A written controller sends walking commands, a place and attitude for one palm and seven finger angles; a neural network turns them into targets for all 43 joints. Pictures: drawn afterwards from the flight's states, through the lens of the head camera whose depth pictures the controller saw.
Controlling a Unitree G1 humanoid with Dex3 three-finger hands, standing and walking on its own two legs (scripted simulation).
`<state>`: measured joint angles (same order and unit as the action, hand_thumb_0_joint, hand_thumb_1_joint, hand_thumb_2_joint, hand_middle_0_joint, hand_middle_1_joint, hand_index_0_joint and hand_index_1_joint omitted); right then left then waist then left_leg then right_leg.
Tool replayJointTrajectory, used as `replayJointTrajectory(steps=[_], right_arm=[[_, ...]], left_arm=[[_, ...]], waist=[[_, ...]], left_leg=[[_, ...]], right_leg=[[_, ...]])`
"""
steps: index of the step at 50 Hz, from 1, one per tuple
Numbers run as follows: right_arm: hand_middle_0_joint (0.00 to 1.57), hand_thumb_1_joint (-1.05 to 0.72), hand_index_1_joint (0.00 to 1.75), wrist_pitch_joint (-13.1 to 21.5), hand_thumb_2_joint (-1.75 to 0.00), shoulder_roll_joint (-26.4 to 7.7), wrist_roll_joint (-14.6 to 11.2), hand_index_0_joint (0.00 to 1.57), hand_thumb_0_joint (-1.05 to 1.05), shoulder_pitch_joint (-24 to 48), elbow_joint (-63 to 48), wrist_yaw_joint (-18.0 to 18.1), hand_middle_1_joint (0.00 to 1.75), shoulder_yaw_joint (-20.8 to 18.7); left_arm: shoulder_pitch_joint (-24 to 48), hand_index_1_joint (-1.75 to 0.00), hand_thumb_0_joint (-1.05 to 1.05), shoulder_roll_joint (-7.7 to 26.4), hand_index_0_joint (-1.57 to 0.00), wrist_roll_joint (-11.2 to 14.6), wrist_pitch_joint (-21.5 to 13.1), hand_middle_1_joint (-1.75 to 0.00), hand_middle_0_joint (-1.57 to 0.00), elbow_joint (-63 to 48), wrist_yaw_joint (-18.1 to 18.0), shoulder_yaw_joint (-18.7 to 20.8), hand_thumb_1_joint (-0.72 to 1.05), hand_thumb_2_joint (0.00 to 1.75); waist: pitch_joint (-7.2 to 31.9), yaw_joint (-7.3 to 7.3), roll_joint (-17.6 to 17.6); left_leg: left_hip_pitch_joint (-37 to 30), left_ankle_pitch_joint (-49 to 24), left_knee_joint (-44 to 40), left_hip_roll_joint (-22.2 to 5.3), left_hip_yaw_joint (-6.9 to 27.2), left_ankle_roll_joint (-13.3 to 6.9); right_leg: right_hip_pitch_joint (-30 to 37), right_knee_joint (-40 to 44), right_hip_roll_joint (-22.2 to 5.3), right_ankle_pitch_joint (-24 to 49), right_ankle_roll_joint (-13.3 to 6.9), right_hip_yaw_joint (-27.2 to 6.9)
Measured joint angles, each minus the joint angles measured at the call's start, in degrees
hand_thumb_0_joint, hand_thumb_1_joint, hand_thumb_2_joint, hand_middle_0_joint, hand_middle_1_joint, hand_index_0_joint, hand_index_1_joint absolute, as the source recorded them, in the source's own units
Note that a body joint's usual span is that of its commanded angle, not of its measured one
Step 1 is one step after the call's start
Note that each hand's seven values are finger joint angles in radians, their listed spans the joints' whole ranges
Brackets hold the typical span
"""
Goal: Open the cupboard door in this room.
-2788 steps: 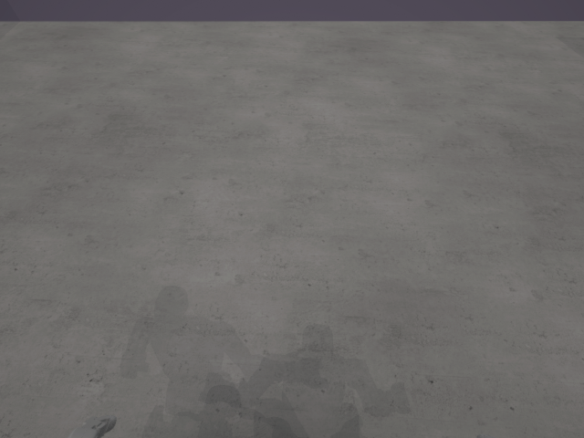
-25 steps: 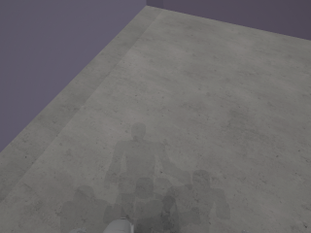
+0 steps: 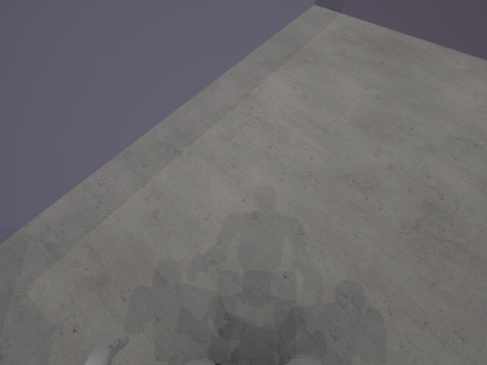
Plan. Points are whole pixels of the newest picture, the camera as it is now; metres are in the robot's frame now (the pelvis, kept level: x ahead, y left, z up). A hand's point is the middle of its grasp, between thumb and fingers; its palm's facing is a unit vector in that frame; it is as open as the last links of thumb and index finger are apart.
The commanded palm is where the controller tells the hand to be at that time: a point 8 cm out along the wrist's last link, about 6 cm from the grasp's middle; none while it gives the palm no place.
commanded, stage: turn to face it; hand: left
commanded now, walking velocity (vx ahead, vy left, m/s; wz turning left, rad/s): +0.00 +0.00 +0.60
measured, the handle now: out of the picture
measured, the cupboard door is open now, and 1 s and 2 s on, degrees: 44 44 44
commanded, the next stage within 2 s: none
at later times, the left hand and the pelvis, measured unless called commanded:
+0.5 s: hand out of the picture -0.04 +0.20 -0.18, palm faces +0.39 -0.89 -0.24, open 7.4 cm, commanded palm none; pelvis +0.00 -0.01 -0.01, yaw +22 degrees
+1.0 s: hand out of the picture -0.01 +0.18 -0.15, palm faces +0.57 -0.77 -0.28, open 7.4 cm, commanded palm none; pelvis +0.01 -0.05 +0.00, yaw +37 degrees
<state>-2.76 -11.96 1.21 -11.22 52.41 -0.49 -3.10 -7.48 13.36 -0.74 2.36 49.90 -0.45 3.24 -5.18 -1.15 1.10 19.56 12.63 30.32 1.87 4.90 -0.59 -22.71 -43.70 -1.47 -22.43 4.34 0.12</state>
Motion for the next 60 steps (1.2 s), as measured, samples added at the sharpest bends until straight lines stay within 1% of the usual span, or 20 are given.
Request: replayJointTrajectory(steps=[2,3,6,8,10,16,21,24,25,27,29,32,36,41,45,47,50,53,56,60], right_arm=[[0.2,-0.9,0.3,-0.4,-0.9,-0.1,-0.3,0.21,0.01,-1.1,0.2,0.0,0.3,-0.5],[0.2,-0.9,0.3,-0.7,-0.9,-0.4,-0.5,0.21,0.01,-1.1,0.6,0.0,0.3,-0.9],[0.2,-0.9,0.3,-1.6,-0.9,-1.6,-0.3,0.2,0.01,-0.5,1.7,-0.2,0.3,-1.8],[0.2,-0.9,0.3,-2.0,-0.9,-2.0,-0.3,0.2,0.01,-0.2,2.2,-0.6,0.3,-2.1],[0.2,-0.9,0.3,-2.1,-0.9,-2.1,-0.4,0.2,0.01,0.0,2.5,-0.8,0.29,-2.1],[0.2,-0.91,0.3,-2.6,-0.9,-2.1,-0.5,0.2,0.01,1.4,3.1,-0.9,0.29,-1.8],[0.2,-0.91,0.3,-2.2,-0.9,-2.0,-0.8,0.2,0.01,4.5,2.1,-0.9,0.29,-1.2],[0.2,-0.91,0.3,-1.0,-0.9,-2.1,-0.7,0.2,0.01,5.7,0.1,-1.2,0.29,-0.7],[0.2,-0.91,0.3,-0.2,-0.9,-2.0,-0.6,0.2,0.01,6.0,-0.5,-1.1,0.29,-0.8],[0.2,-0.91,0.3,0.8,-0.9,-1.7,-0.4,0.2,0.01,6.3,-1.3,-0.8,0.29,-0.4],[0.2,-0.91,0.3,1.2,-0.9,-1.3,-0.3,0.2,0.01,5.8,-1.9,-0.1,0.29,0.0],[0.2,-0.9,0.3,1.3,-0.9,-0.9,-0.3,0.2,0.0,4.9,-1.7,0.5,0.29,0.5],[0.2,-0.9,0.3,1.2,-0.9,-0.5,-0.3,0.2,0.0,3.6,-0.9,0.6,0.3,0.8],[0.2,-0.9,0.3,0.6,-0.9,-0.1,0.0,0.21,0.01,1.7,-0.2,0.3,0.3,0.5],[0.2,-0.9,0.3,-0.3,-0.9,-0.4,-0.1,0.21,0.01,0.5,0.5,0.2,0.3,-0.3],[0.2,-0.9,0.3,-0.7,-0.9,-0.8,-0.5,0.21,0.01,0.0,0.7,0.2,0.3,-0.9],[0.2,-0.9,0.3,-1.6,-0.9,-1.9,-0.5,0.2,0.01,0.3,1.6,0.0,0.3,-1.9],[0.2,-0.9,0.3,-2.1,-0.9,-2.4,-0.4,0.2,0.01,0.6,2.4,-0.5,0.29,-2.2],[0.2,-0.9,0.3,-2.4,-0.9,-2.4,-0.4,0.2,0.01,0.8,2.8,-0.9,0.29,-2.1],[0.2,-0.91,0.3,-2.7,-0.9,-2.0,-0.5,0.2,0.01,1.7,3.3,-0.9,0.29,-1.8]], left_arm=[[0.0,-0.3,0.0,-0.5,-0.2,0.1,-0.9,-0.29,-0.2,-0.9,0.0,-0.4,0.91,0.9],[0.1,-0.3,0.0,-1.1,-0.2,-0.2,-1.5,-0.29,-0.2,-1.1,-0.3,-0.5,0.91,0.9],[-0.2,-0.3,0.0,-2.8,-0.2,-0.4,-1.9,-0.3,-0.2,-1.0,-0.6,-1.5,0.9,0.9],[-0.9,-0.3,0.0,-3.6,-0.2,-0.2,-1.9,-0.3,-0.2,-0.7,-0.7,-1.8,0.9,0.9],[-1.7,-0.3,0.0,-4.1,-0.2,-0.2,-2.0,-0.3,-0.21,-0.2,-0.8,-2.0,0.9,0.9],[-3.5,-0.3,0.0,-3.8,-0.2,-0.3,-2.5,-0.3,-0.21,0.3,-1.0,-1.4,0.92,0.9],[-5.0,-0.3,0.0,-1.8,-0.2,-0.8,-2.2,-0.3,-0.21,1.2,-0.7,-0.7,0.91,0.9],[-6.5,-0.3,0.0,-0.1,-0.2,-0.6,-1.7,-0.3,-0.21,2.0,-0.3,0.0,0.91,0.9],[-6.8,-0.3,0.0,0.6,-0.2,-0.4,-1.2,-0.3,-0.21,2.3,-0.1,0.3,0.91,0.9],[-6.4,-0.3,0.0,1.9,-0.2,-0.5,0.5,-0.3,-0.21,3.2,-0.4,0.8,0.91,0.9],[-5.5,-0.3,0.0,2.5,-0.2,-0.5,1.5,-0.3,-0.2,4.0,-0.6,1.1,0.91,0.9],[-4.2,-0.3,0.01,2.8,-0.2,-0.5,1.4,-0.29,-0.2,3.7,-0.2,1.3,0.91,0.9],[-2.9,-0.3,0.01,2.3,-0.19,-0.4,0.9,-0.29,-0.2,2.4,0.1,1.0,0.91,0.9],[-0.9,-0.3,0.0,1.0,-0.2,-0.2,0.7,-0.29,-0.2,1.1,0.1,0.5,0.91,0.9],[0.1,-0.3,0.0,-0.3,-0.2,0.1,-0.2,-0.29,-0.2,-0.3,0.1,0.0,0.91,0.9],[-0.2,-0.3,0.0,-1.0,-0.2,-0.2,-1.4,-0.29,-0.2,-1.0,-0.1,-0.3,0.9,0.9],[-0.5,-0.3,0.0,-2.6,-0.2,-0.4,-1.9,-0.3,-0.2,-0.9,-0.5,-1.3,0.9,0.9],[-1.8,-0.3,0.0,-3.7,-0.2,-0.2,-1.8,-0.3,-0.21,-0.4,-0.7,-1.7,0.9,0.9],[-2.9,-0.3,0.0,-4.3,-0.2,-0.2,-1.9,-0.3,-0.21,0.2,-0.8,-1.8,0.9,0.9],[-4.1,-0.3,0.0,-3.8,-0.2,-0.4,-2.2,-0.3,-0.21,0.6,-0.9,-1.2,0.92,0.9]], waist=[[0.5,-0.3,0.1],[0.4,-0.1,0.5],[-0.6,-0.76,1.5],[-0.8,-1.18,1.4],[-0.7,-1.51,0.8],[-0.7,-0.53,-1.1],[-1.3,1.31,-2.7],[-0.8,1.9,-3.5],[-0.6,1.76,-3.9],[-0.7,2.16,-4.6],[-0.3,2.27,-4.2],[-0.2,2.57,-3.8],[-0.1,2.55,-2.9],[-0.2,1.21,-1.4],[-0.2,0.18,-0.1],[0.1,0.25,0.4],[-1.0,-0.45,1.4],[-1.1,-1.02,1.3],[-1.0,-1.2,0.4],[-1.1,-0.24,-0.9]], left_leg=[[1.7,1.0,2.5,1.0,1.4,1.0],[3.1,4.4,5.6,1.1,1.6,1.4],[8.7,13.7,24.3,1.2,-0.8,2.4],[11.0,11.9,33.7,0.1,-2.8,3.3],[11.4,10.2,37.1,-1.3,-4.2,4.1],[7.5,11.7,29.5,-4.0,-6.1,5.1],[2.3,13.6,17.0,-4.0,-8.9,4.0],[-2.6,6.7,5.7,-3.3,-10.5,2.5],[-2.2,5.2,5.3,-2.7,-10.3,0.4],[-1.0,6.8,7.7,-2.1,-9.6,-1.5],[-1.2,7.0,6.8,-1.9,-8.4,-1.8],[-2.9,4.4,2.5,-1.3,-6.9,-1.5],[-4.4,1.8,-1.6,-0.8,-5.0,-1.6],[-4.0,1.0,-2.0,-0.4,-1.8,-0.7],[-1.8,2.0,0.9,0.1,1.1,0.8],[0.7,5.7,5.6,0.8,1.8,1.6],[6.5,14.9,24.0,1.2,-0.4,2.4],[10.0,11.5,36.4,-0.5,-3.2,3.6],[10.0,9.6,37.2,-2.4,-4.7,4.5],[7.2,11.5,29.9,-3.9,-6.1,4.9]], right_leg=[[4.6,9.7,0.5,3.9,-0.9,0.5],[5.0,10.6,0.6,4.5,-2.2,1.0],[6.1,9.7,-0.4,3.9,-5.3,3.6],[7.8,11.4,-1.1,4.3,-5.7,5.2],[9.2,13.1,-1.9,4.9,-5.8,6.8],[11.3,14.6,-4.1,4.7,-5.7,11.8],[10.9,11.6,-6.4,2.7,-4.7,15.4],[9.1,6.5,-8.3,0.0,-3.3,17.1],[7.2,2.1,-8.8,-2.5,-2.3,16.0],[2.5,-8.7,-7.3,-8.8,-1.1,10.2],[-1.5,-16.9,-5.4,-8.6,-0.4,6.1],[-5.2,-21.6,-4.3,-3.5,0.4,2.4],[-6.5,-19.0,-3.7,0.0,1.0,0.2],[-3.6,-9.1,-2.2,-0.9,0.8,-0.1],[2.6,4.3,0.1,2.0,-0.2,0.9],[5.5,10.5,0.2,5.2,-2.0,1.7],[6.5,9.6,-0.9,4.2,-5.2,4.4],[8.9,12.3,-2.0,4.9,-5.7,7.0],[10.6,14.4,-3.1,5.5,-5.6,9.5],[11.6,14.8,-4.7,5.3,-5.3,12.9]])
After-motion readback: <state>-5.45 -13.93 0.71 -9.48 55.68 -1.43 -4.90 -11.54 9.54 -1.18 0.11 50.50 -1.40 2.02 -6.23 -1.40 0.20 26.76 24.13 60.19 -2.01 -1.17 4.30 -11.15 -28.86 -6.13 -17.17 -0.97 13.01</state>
